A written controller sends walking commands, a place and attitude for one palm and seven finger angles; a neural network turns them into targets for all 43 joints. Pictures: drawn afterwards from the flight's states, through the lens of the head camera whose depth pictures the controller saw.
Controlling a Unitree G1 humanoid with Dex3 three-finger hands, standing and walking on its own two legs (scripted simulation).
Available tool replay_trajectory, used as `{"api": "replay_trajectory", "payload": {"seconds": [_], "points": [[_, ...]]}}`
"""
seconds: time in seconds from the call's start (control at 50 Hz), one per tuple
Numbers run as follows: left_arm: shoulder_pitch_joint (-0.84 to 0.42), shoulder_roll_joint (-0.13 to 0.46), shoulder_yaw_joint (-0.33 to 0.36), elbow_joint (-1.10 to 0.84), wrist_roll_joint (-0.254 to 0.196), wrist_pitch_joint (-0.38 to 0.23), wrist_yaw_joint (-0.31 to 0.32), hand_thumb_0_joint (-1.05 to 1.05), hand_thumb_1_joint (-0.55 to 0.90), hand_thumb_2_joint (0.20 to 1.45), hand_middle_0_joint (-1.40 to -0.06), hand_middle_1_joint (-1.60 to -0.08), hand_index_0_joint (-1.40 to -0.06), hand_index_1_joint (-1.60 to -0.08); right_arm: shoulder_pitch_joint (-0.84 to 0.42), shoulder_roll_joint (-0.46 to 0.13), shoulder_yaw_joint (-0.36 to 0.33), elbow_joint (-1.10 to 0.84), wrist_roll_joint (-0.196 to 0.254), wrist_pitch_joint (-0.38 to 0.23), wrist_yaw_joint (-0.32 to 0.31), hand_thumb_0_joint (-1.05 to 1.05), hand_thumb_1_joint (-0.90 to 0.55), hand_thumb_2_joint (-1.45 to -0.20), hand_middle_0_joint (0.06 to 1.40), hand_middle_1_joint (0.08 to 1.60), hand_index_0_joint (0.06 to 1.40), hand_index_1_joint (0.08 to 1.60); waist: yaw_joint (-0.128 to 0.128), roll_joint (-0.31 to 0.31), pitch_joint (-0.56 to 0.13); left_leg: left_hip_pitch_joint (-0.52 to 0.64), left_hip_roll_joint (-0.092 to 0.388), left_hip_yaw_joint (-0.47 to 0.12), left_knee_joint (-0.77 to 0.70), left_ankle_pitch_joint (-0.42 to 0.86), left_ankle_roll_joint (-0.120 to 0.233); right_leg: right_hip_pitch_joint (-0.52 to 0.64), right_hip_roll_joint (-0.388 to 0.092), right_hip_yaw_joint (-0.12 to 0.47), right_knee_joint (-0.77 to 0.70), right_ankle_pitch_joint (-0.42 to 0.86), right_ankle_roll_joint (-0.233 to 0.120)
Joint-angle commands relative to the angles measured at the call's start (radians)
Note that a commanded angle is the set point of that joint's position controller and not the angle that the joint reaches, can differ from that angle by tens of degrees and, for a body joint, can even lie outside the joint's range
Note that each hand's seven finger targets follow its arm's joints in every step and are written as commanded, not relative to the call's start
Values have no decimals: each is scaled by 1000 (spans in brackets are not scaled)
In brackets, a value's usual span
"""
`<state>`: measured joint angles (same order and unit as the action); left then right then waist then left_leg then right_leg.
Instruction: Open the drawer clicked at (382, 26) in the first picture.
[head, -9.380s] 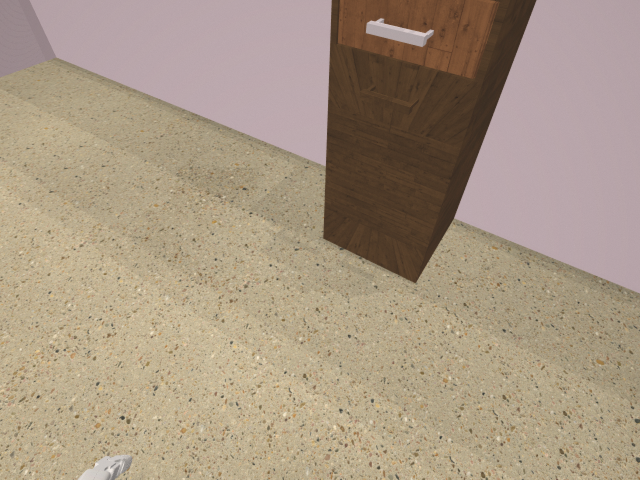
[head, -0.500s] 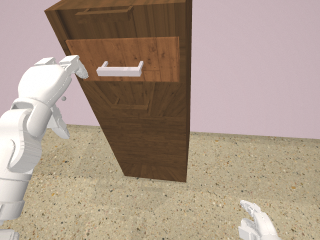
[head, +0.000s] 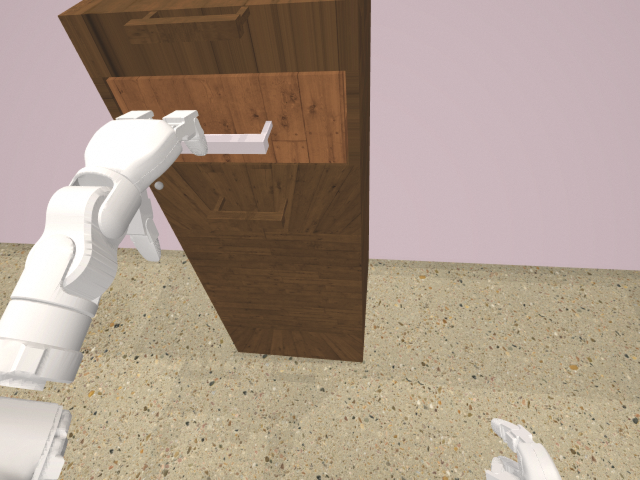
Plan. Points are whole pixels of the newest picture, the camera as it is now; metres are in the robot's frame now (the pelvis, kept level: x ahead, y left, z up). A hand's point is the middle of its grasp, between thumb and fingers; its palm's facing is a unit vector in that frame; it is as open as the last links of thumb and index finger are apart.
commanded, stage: move the hooked fingers above the handle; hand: left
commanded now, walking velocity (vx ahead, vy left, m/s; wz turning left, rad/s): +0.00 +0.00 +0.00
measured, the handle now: (225, 135) +0.59 +0.22 +0.13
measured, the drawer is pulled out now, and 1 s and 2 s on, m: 0.00 0.00 0.00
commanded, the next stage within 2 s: none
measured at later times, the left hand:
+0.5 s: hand (197, 166) +0.45 +0.21 +0.17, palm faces -0.02 +0.00 -1.00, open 13.8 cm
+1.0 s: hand (225, 148) +0.51 +0.19 +0.16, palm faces -0.07 -0.02 -1.00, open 13.8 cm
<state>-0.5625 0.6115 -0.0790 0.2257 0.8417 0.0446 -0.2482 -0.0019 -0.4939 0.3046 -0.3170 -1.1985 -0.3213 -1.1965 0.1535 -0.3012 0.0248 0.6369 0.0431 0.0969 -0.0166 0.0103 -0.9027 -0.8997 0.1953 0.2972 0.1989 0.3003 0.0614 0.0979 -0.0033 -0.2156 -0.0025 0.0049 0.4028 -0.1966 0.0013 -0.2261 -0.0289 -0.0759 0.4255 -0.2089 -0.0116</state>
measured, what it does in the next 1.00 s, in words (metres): stands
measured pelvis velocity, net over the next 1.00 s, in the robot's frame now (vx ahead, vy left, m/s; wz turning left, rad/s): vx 0.04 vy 0.01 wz -0.01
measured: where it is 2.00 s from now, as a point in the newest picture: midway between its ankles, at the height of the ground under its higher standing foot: outside the picture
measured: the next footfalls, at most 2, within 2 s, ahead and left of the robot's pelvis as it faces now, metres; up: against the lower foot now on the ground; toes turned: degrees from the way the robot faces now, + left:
none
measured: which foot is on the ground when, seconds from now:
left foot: down 0.00-1.00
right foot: down 0.00-1.00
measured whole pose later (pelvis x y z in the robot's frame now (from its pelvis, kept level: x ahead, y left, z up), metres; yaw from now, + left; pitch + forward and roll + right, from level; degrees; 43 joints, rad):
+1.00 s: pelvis +0.04 +0.01 +0.00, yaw -1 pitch +8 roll +0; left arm -0.89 0.56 -0.16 0.64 0.89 -0.05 -0.21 0.00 -0.49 0.30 -0.32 -1.20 -0.32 -1.20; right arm 0.24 -0.29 -0.01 0.66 0.05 0.16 -0.04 0.01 -0.90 -0.90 0.20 0.30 0.20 0.30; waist -0.01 0.05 -0.05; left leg -0.32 0.00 0.02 0.46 -0.28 0.01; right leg -0.33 -0.03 -0.06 0.47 -0.27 0.00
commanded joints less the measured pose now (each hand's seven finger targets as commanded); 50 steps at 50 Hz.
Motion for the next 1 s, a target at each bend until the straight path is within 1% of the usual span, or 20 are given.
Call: {"api": "replay_trajectory", "payload": {"seconds": [0.0,0.04,0.1,0.16,0.22,0.3,0.32,0.36,0.42,0.46,0.5,0.56,0.62,0.7,0.74,0.8,0.84,0.92,0.94,0.98], "points": [[-382,305,219,-172,-5,-33,33,0,-500,300,-300,-1200,-300,-1200,-126,-104,-37,-168,-4,-43,0,0,-900,-900,200,300,200,300,6,-120,-309,34,-36,13,-37,202,33,180,11,49,-41,193,-19],[-406,328,261,-199,-6,-57,59,0,-500,300,-300,-1200,-300,-1200,-113,-94,-38,-171,-7,-43,2,0,-900,-900,200,300,200,300,21,-107,-353,44,-37,9,-30,264,35,207,11,49,-20,243,-22],[-430,348,300,-171,-9,-69,107,0,-500,300,-300,-1200,-300,-1200,-100,-92,-43,-157,-10,-39,6,0,-900,-900,200,300,200,300,26,-80,-351,46,-30,9,-28,308,27,195,19,41,-18,253,-26],[-450,270,230,-122,8,-40,139,0,-500,300,-300,-1200,-300,-1200,-90,-88,-45,-147,-6,-32,16,0,-900,-900,200,300,200,300,14,-53,-323,49,-22,10,-28,331,20,141,24,33,-15,242,-30],[-481,235,167,-71,36,12,139,0,-500,300,-300,-1200,-300,-1200,-82,-99,-51,-141,2,-23,19,0,-900,-900,200,300,200,300,-4,-52,-343,64,-21,17,-19,333,21,121,27,38,-17,237,-31],[-539,120,20,-51,54,60,93,0,-500,300,-300,-1200,-300,-1200,-78,-98,-54,-149,14,-13,16,0,-900,-900,200,300,200,300,-45,-84,-351,103,-23,10,-6,319,27,76,32,39,-26,227,-31],[-563,139,19,-51,57,59,83,0,-500,300,-300,-1200,-300,-1200,-67,-102,-52,-144,14,-11,14,0,-900,-900,200,300,200,300,-50,-81,-361,108,-22,5,-9,312,29,71,31,38,-26,221,-30],[-609,112,-20,-61,57,50,62,0,-500,300,-300,-1200,-300,-1200,-60,-98,-52,-145,15,-8,6,0,-900,-900,200,300,200,300,-65,-80,-375,135,-28,-2,2,333,34,53,34,37,-20,234,-30],[-684,182,40,-84,47,2,62,0,-500,300,-300,-1200,-300,-1200,-40,-96,-52,-140,10,-13,-3,0,-900,-900,200,300,200,300,-60,-70,-416,159,-28,-15,13,378,32,62,37,36,-10,253,-32],[-705,185,58,-81,39,-25,78,0,-500,300,-300,-1200,-300,-1200,-26,-88,-52,-133,6,-13,-2,0,-900,-900,200,300,200,300,-53,-38,-436,180,-25,-24,26,458,26,55,38,31,2,279,-34],[-720,251,133,-12,37,-34,104,0,-500,300,-300,-1200,-300,-1200,-11,-95,-51,-117,-1,-8,-5,0,-900,-900,200,300,200,300,-42,-51,-438,154,-24,-17,32,497,19,76,41,27,6,305,-36],[-706,253,156,141,45,-17,146,0,-500,300,-300,-1200,-300,-1200,-4,-86,-41,-99,-2,3,-5,0,-900,-900,200,300,200,300,-29,-88,-378,74,-21,-2,23,460,18,87,39,22,15,314,-36],[-727,280,157,235,79,13,167,0,-500,300,-300,-1200,-300,-1200,-6,-91,-39,-95,0,18,-3,0,-900,-900,200,300,200,300,-20,-85,-393,32,-19,16,20,451,17,117,34,28,22,337,-35],[-733,207,71,220,116,48,136,0,-500,300,-300,-1200,-300,-1200,5,-98,-58,-117,1,33,6,0,-900,-900,200,300,200,300,-44,-83,-500,85,-11,18,57,564,31,132,31,45,41,411,-30],[-735,134,-1,191,102,50,99,0,-500,300,-300,-1200,-300,-1200,17,-101,-67,-122,5,39,7,0,-900,-900,200,300,200,300,-72,-95,-486,113,-9,15,66,541,42,93,30,49,37,411,-22],[-748,150,4,163,73,16,49,0,-500,300,-300,-1200,-300,-1200,28,-114,-74,-126,10,41,-7,0,-900,-900,200,300,200,300,-94,-147,-470,111,-24,12,72,502,53,91,36,51,28,421,-18],[-796,130,-17,121,56,-21,38,0,-500,300,-300,-1200,-300,-1200,45,-105,-78,-116,11,34,-14,0,-900,-900,200,300,200,300,-105,-107,-457,133,-27,7,80,495,57,53,39,53,30,409,-16],[-913,209,54,214,43,-94,79,0,-500,300,-300,-1200,-300,-1200,89,-102,-76,-75,10,27,-31,0,-900,-900,200,300,200,300,-113,-73,-393,73,-35,10,76,397,47,19,43,50,23,357,-22],[-916,276,121,257,53,-109,103,0,-500,300,-300,-1200,-300,-1200,106,-104,-78,-62,7,26,-34,0,-900,-900,200,300,200,300,-104,-76,-395,54,-32,7,75,402,43,28,45,46,32,354,-26],[-976,290,128,267,70,-130,150,0,-500,300,-300,-1200,-300,-1200,122,-95,-76,-59,0,21,-34,0,-900,-900,200,300,200,300,-96,-33,-459,51,-33,11,80,430,38,45,44,50,47,364,-29]]}}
